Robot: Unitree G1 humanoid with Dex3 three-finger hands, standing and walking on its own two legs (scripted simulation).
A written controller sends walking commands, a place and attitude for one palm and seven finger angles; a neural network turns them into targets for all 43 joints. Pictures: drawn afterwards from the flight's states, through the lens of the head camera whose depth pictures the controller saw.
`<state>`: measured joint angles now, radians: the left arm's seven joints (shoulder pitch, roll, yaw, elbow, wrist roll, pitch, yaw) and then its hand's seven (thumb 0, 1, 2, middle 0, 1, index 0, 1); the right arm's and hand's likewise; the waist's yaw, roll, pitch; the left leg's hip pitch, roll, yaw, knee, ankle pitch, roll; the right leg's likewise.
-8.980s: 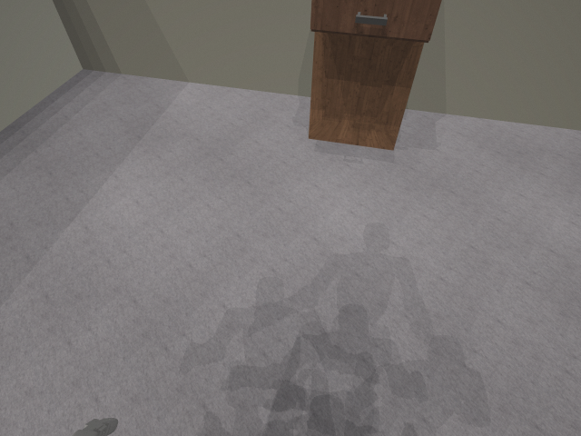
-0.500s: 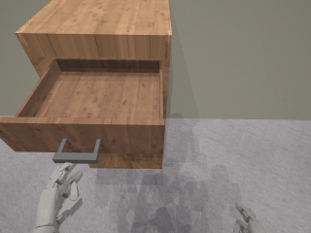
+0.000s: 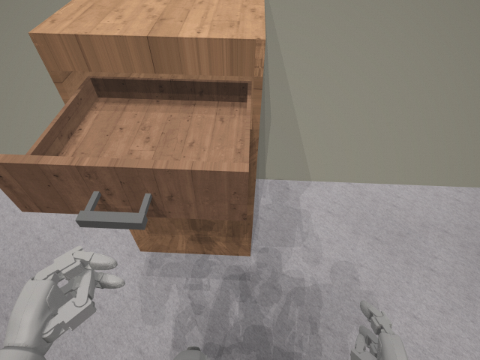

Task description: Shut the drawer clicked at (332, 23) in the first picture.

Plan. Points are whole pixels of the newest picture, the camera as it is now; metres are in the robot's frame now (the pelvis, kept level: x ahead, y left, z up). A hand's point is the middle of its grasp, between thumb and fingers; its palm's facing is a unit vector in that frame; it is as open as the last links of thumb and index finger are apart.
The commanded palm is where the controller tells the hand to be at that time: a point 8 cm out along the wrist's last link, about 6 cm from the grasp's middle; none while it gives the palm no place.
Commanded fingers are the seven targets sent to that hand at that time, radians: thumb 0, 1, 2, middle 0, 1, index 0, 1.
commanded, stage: raise the hand and make a fist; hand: left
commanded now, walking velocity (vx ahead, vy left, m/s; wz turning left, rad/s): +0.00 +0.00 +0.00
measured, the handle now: (116, 209) +0.34 +0.23 +0.07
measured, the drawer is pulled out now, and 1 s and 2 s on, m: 0.29 0.29 0.29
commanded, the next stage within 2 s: bring the fist close to the handle in 1.16 s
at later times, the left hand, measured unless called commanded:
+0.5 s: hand (77, 303) +0.17 +0.21 +0.12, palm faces +0.01 -1.00 -0.07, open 3.1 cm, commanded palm +0.13 +0.26 +0.14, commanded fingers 0.00 0.90 0.90 -1.40 -1.60 -1.40 -1.60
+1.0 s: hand (76, 297) +0.17 +0.19 +0.16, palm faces +0.02 -0.99 -0.11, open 3.3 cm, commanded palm +0.12 +0.25 +0.17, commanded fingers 0.00 0.90 0.90 -1.40 -1.60 -1.40 -1.60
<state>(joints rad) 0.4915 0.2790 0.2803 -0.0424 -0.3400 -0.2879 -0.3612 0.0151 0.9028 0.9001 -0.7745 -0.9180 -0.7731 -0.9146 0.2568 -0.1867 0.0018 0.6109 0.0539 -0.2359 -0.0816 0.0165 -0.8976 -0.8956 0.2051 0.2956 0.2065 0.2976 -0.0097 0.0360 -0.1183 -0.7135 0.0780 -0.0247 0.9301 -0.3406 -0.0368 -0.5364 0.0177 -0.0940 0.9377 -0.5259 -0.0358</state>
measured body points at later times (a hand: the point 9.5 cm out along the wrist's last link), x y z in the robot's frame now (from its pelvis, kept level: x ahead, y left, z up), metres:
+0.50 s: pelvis +0.01 +0.03 +0.02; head +0.01 +0.03 +0.47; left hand +0.16 +0.26 +0.13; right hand +0.23 -0.18 -0.02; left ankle +0.07 +0.15 -0.68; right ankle -0.03 -0.09 -0.68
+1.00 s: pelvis +0.02 +0.01 +0.03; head -0.02 -0.01 +0.48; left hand +0.16 +0.25 +0.16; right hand +0.21 -0.21 -0.02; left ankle +0.07 +0.15 -0.68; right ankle -0.03 -0.09 -0.68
